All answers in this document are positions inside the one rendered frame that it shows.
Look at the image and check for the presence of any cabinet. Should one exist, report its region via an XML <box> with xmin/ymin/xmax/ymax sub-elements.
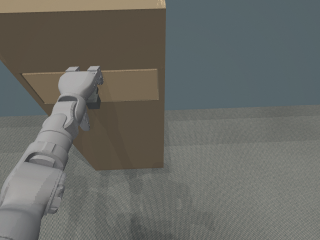
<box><xmin>0</xmin><ymin>0</ymin><xmax>166</xmax><ymax>171</ymax></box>

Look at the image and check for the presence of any left robot upper arm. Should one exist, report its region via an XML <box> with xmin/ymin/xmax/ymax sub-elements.
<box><xmin>0</xmin><ymin>161</ymin><xmax>67</xmax><ymax>240</ymax></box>

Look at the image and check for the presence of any robot left forearm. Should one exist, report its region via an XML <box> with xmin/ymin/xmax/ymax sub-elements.
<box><xmin>0</xmin><ymin>93</ymin><xmax>87</xmax><ymax>206</ymax></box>

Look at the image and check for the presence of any drawer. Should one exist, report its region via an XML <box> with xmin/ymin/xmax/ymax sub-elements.
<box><xmin>22</xmin><ymin>68</ymin><xmax>158</xmax><ymax>103</ymax></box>

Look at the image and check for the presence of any handle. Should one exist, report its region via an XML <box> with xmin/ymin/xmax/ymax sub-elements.
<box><xmin>86</xmin><ymin>87</ymin><xmax>101</xmax><ymax>110</ymax></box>

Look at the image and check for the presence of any robot left hand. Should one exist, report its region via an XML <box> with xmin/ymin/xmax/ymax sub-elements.
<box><xmin>58</xmin><ymin>66</ymin><xmax>104</xmax><ymax>131</ymax></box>

